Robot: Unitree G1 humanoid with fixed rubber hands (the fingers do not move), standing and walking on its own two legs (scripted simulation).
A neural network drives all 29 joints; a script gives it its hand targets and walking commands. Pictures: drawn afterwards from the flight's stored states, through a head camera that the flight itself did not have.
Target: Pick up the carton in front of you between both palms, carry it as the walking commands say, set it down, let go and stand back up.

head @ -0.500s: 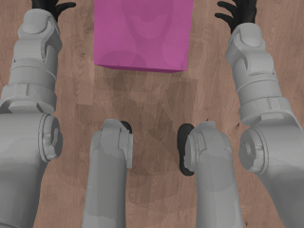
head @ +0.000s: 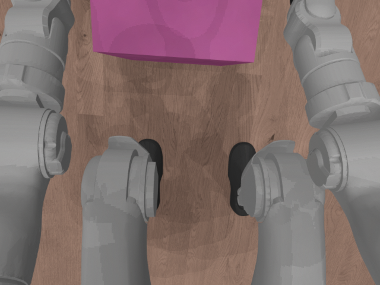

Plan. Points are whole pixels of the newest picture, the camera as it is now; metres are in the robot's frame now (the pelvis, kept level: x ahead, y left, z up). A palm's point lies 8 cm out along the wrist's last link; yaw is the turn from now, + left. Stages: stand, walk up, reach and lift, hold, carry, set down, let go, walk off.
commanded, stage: reach and lift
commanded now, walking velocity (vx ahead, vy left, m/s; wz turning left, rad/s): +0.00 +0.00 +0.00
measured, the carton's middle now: out of the picture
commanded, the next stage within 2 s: none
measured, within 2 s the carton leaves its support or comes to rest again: leaves its support in 0.62 s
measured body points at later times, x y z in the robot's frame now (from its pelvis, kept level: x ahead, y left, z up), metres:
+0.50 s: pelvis -0.01 +0.00 +0.00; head +0.36 +0.04 +0.24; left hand +0.55 +0.21 -0.18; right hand +0.56 -0.09 -0.18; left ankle +0.11 +0.12 -0.33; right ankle +0.11 -0.13 -0.33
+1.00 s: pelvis -0.01 -0.01 +0.07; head +0.27 +0.04 +0.41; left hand +0.51 +0.22 -0.01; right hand +0.53 -0.09 -0.01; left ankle +0.10 +0.12 -0.33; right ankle +0.11 -0.14 -0.33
